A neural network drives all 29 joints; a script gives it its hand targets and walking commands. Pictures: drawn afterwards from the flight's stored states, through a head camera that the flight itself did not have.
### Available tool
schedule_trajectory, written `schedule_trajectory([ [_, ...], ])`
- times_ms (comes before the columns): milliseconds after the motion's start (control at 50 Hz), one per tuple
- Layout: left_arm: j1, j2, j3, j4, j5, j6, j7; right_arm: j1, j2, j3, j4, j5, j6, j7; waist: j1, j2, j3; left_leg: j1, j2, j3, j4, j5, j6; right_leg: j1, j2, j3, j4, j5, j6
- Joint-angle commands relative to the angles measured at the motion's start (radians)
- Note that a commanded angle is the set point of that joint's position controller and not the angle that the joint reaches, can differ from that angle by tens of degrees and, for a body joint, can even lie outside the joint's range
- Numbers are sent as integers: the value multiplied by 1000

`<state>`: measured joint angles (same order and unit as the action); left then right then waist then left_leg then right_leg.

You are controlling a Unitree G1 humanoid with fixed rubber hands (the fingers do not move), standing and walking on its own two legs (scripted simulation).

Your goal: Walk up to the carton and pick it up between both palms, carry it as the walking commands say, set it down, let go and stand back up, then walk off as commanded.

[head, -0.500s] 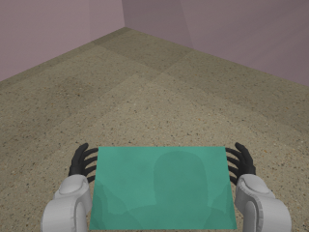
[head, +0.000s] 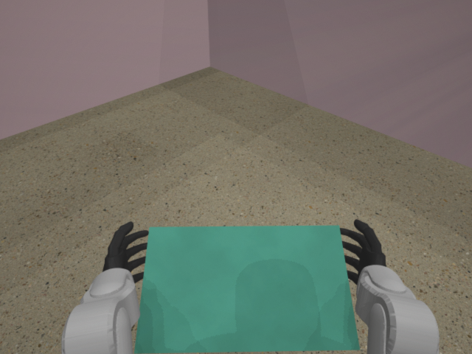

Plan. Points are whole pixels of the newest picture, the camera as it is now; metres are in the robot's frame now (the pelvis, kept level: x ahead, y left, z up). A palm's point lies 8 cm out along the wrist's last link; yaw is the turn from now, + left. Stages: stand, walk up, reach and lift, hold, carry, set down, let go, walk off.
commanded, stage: carry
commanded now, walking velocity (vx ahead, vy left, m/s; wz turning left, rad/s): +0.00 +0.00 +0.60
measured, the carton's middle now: (243, 288) +0.26 +0.00 +0.01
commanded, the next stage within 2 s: none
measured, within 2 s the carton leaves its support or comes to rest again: neither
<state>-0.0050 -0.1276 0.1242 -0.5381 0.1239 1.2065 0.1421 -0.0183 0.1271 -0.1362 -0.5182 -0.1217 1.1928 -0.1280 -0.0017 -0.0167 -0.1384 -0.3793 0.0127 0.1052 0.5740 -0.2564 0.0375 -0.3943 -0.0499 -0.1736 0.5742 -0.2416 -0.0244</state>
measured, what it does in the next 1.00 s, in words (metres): steps on the spot, turning left: right foot, then left foot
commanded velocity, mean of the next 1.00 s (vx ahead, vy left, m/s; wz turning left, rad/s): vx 0.00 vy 0.00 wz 0.60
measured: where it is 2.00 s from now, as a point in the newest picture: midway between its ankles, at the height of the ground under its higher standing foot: outside the picture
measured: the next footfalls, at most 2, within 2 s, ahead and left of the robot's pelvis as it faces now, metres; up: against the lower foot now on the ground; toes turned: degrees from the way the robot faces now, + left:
right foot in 0.58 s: +0.02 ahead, -0.13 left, +0.00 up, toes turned +14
left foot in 0.92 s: -0.07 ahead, +0.12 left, +0.00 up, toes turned +43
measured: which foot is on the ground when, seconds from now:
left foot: down 0.00-0.58, up 0.60-0.90, down 0.92-1.00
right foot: down 0.00-0.24, up 0.26-0.56, down 0.58-0.94, up 0.96-1.00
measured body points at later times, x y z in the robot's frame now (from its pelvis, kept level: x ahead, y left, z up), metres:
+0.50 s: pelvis -0.03 +0.00 +0.00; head -0.01 +0.01 +0.45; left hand +0.17 +0.25 +0.09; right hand +0.27 -0.10 +0.09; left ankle +0.00 +0.11 -0.73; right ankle -0.02 -0.15 -0.69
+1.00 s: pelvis -0.07 +0.01 -0.01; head -0.07 +0.02 +0.44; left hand +0.02 +0.30 +0.08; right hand +0.25 +0.02 +0.09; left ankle -0.10 +0.09 -0.73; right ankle -0.03 -0.14 -0.69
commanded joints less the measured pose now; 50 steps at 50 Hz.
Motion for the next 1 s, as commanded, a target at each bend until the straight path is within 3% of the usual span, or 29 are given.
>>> schedule_trajectory([
  [0, -408, -819, -745, -39, -388, 5, -232, -384, 790, 741, -58, 388, 26, 233, 2, -25, -72, -115, 121, -131, -73, -24, 0, 143, -165, 166, -137, -83, 0],
  [60, -381, -827, -730, -32, -380, -1, -229, -407, 785, 755, -88, 402, 27, 237, 8, -153, -97, -168, 54, -36, 160, -93, -23, 167, -318, 272, -255, -186, -76],
  [80, -367, -831, -726, -33, -374, -2, -227, -418, 777, 758, -95, 407, 28, 240, 10, -161, -111, -148, 53, -16, 248, -150, -27, 138, -359, 277, -273, -153, -103],
  [120, -376, -836, -736, -57, -375, -6, -223, -414, 784, 758, -86, 416, 25, 247, 4, -108, -105, -127, 63, -15, 260, -189, -23, 111, -363, 208, -234, -4, -106],
  [200, -371, -823, -746, -85, -375, -11, -216, -395, 796, 746, -66, 419, 18, 252, -4, -39, -138, 25, 43, 15, -32, 11, -16, 100, -295, 48, -51, 160, -26],
  [220, -362, -817, -749, -82, -376, -10, -217, -380, 796, 743, -59, 412, 18, 250, -10, 28, -148, 104, 99, -77, -99, 75, 3, 36, -259, 9, 30, 103, 18],
  [240, -397, -812, -766, -109, -383, -6, -222, -345, 793, 722, -35, 401, 14, 247, -21, 257, -133, 150, 254, -340, -148, 268, 63, -109, -156, -78, 182, -129, 83],
  [260, -414, -806, -757, -100, -379, -3, -223, -324, 791, 721, -34, 401, 12, 245, -38, 312, -114, 222, 352, -523, -215, 388, 140, -256, -80, -44, 339, -388, 120],
  [280, -391, -824, -753, -84, -379, -6, -228, -343, 794, 728, -61, 399, 10, 243, -27, 193, -135, 231, 364, -522, -188, 464, 177, -270, -85, 78, 460, -385, 128],
  [300, -392, -846, -765, -82, -392, -10, -236, -362, 801, 732, -81, 390, 5, 240, -19, 125, -147, 214, 337, -460, -171, 443, 174, -257, -86, 122, 507, -350, 127],
  [320, -394, -862, -776, -83, -407, -14, -243, -368, 807, 734, -92, 383, -2, 237, -12, 102, -142, 191, 302, -403, -155, 437, 161, -252, -79, 138, 531, -306, 124],
  [360, -394, -864, -783, -91, -417, -19, -244, -353, 815, 733, -99, 381, -7, 235, -6, 101, -156, 165, 235, -324, -134, 423, 136, -222, -58, 144, 511, -226, 131],
  [460, -355, -821, -773, -104, -408, -17, -228, -329, 780, 737, -121, 387, -4, 225, -10, 168, -190, 180, 224, -387, -139, 415, 138, -145, -2, 143, 316, -237, 124],
  [520, -331, -808, -756, -100, -398, -16, -222, -328, 769, 750, -136, 391, -1, 222, 0, 198, -203, 103, 178, -363, -140, 364, 90, 57, 28, 86, 30, -235, 103],
  [540, -330, -806, -749, -99, -392, -16, -221, -322, 763, 754, -138, 395, 1, 221, 9, 183, -207, 48, 145, -329, -104, 326, 48, 179, 22, 56, -145, -160, 93],
  [560, -317, -800, -737, -89, -386, -14, -222, -319, 752, 753, -137, 395, 3, 222, 13, 96, -196, -85, 96, -279, -14, 216, -8, 346, -35, 113, -250, -98, 67],
  [580, -306, -783, -723, -73, -381, -21, -226, -326, 737, 765, -145, 388, 9, 224, 17, -206, -146, -303, -32, -116, 159, -100, -72, 433, -279, 394, -345, -32, -22],
  [600, -315, -809, -726, -85, -385, -30, -229, -400, 752, 799, -196, 405, 8, 228, 18, -366, -110, -384, -19, -31, 442, -316, -79, 350, -489, 495, -322, 189, -157],
  [620, -331, -818, -730, -108, -383, -30, -227, -425, 769, 792, -179, 414, 7, 230, 6, -168, -55, -353, 38, -49, 561, -301, -78, 273, -451, 411, -279, 333, -160],
  [640, -345, -816, -727, -124, -387, -32, -229, -425, 781, 796, -167, 423, 7, 232, 1, -73, -39, -306, 49, -54, 581, -232, -78, 228, -384, 293, -247, 384, -127],
  [660, -350, -801, -721, -126, -382, -34, -229, -407, 788, 797, -146, 423, 7, 231, -3, -79, -42, -291, 56, -51, 555, -171, -78, 240, -330, 217, -225, 422, -91],
  [700, -339, -783, -718, -123, -383, -31, -227, -383, 780, 791, -132, 421, 9, 226, 0, -165, -44, -279, 36, -7, 464, -155, -89, 294, -276, 125, -184, 468, -69],
  [840, -332, -750, -726, -97, -387, -7, -222, -360, 746, 742, -82, 393, 36, 216, 17, -213, -92, -115, 5, 84, 117, -103, -67, 320, -334, 65, -89, 557, -35],
  [880, -344, -757, -736, -94, -388, -3, -222, -354, 745, 731, -67, 389, 38, 219, 0, -162, -134, 42, 13, 109, -86, 62, -59, 287, -329, 7, 13, 560, 14],
  [900, -357, -757, -741, -94, -389, -2, -222, -345, 750, 726, -57, 384, 38, 220, -12, -64, -161, 196, 40, 65, -160, 174, -60, 175, -300, -39, 137, 442, 51],
  [920, -376, -749, -745, -101, -389, 4, -221, -325, 749, 716, -41, 376, 39, 220, -26, 128, -171, 381, 217, -174, -155, 586, -5, -74, -241, -60, 320, -28, 110],
  [940, -390, -755, -755, -103, -391, 11, -222, -301, 750, 677, -9, 369, 35, 219, -27, 377, -161, 440, 403, -465, -126, 932, 125, -306, -115, -44, 492, -480, 157],
  [960, -367, -782, -749, -75, -385, 11, -227, -311, 761, 685, -36, 376, 32, 223, -16, 213, -172, 390, 398, -449, -99, 913, 172, -289, -134, 105, 621, -469, 156],
  [980, -401, -819, -770, -92, -406, 2, -238, -338, 788, 692, -48, 375, 23, 229, -14, 145, -159, 326, 361, -393, -107, 725, 166, -294, -129, 143, 673, -425, 145],
])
